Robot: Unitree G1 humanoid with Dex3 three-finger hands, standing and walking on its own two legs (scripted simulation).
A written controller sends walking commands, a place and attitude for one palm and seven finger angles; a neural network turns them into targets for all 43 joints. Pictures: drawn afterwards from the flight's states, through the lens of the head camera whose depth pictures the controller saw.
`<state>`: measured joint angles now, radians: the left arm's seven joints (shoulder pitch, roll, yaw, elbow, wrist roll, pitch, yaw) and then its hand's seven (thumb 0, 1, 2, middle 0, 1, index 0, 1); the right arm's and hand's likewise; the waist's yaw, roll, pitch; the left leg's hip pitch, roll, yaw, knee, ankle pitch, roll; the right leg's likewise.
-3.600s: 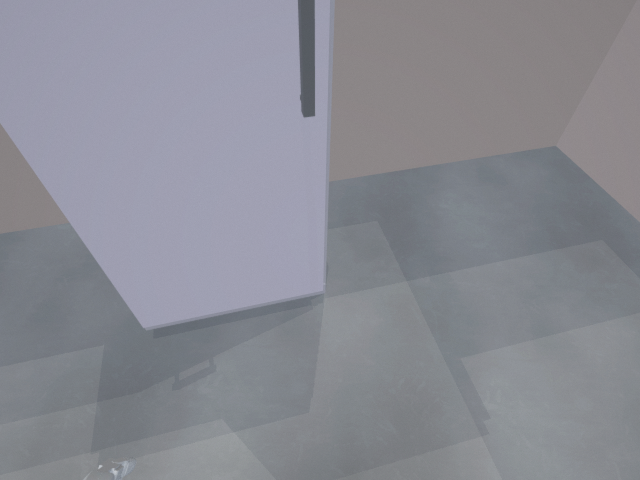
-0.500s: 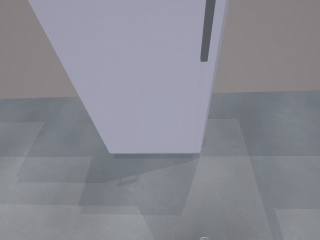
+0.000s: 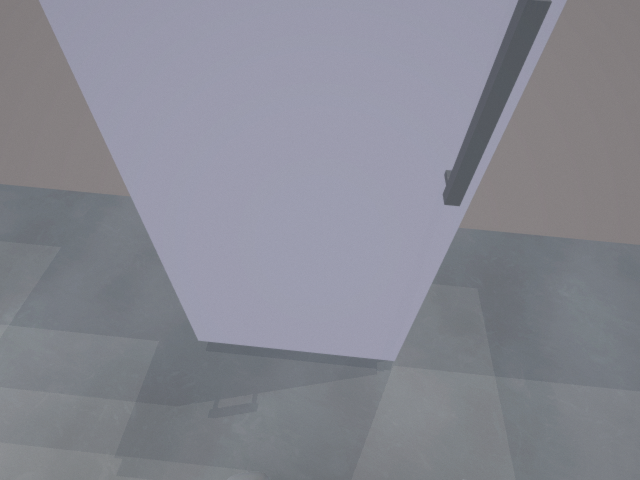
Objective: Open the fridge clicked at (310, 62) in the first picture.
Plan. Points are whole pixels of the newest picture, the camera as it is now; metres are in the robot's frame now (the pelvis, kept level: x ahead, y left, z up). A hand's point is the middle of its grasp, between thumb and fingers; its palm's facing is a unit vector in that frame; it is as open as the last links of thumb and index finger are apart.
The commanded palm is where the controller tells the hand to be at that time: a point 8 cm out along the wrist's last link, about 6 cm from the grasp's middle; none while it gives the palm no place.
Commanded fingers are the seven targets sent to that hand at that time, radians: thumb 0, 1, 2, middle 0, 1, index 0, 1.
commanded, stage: come to a stop and stand still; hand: right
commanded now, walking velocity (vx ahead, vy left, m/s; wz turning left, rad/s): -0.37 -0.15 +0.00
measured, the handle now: (481, 111) +0.53 -0.14 +0.21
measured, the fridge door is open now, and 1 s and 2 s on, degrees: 0 0 0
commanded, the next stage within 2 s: none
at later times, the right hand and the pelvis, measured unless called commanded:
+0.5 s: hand out of the picture +0.04 -0.24 -0.18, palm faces +0.08 +0.98 -0.18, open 7.3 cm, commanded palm none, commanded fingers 0.00 -0.90 -0.90 0.20 0.30 0.20 0.30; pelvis +0.01 -0.05 +0.02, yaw +0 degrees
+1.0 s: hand out of the picture -0.10 -0.16 -0.14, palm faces +0.08 +0.98 -0.19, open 7.4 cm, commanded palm none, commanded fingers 0.00 -0.90 -0.90 0.20 0.30 0.20 0.30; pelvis -0.05 +0.00 +0.03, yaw +0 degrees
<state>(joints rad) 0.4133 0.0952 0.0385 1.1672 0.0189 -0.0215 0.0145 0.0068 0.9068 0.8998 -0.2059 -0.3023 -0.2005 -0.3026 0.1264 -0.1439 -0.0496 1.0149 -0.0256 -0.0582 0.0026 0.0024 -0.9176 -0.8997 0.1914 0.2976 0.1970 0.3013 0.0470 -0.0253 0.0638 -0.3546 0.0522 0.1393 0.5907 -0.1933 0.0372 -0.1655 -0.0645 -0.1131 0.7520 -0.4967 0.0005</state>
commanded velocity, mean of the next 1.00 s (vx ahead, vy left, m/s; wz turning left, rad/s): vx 0.00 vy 0.01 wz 0.00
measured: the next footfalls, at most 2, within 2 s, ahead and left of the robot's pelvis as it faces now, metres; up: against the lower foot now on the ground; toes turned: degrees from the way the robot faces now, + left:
right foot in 0.30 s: +0.10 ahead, -0.11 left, +0.00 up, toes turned -7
left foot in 0.88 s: -0.05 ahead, +0.09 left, +0.00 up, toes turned +4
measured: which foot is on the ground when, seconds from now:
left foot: down 0.00-0.30, up 0.32-0.86, down 0.88-1.00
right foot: up 0.00-0.28, down 0.30-0.88, up 0.90-1.00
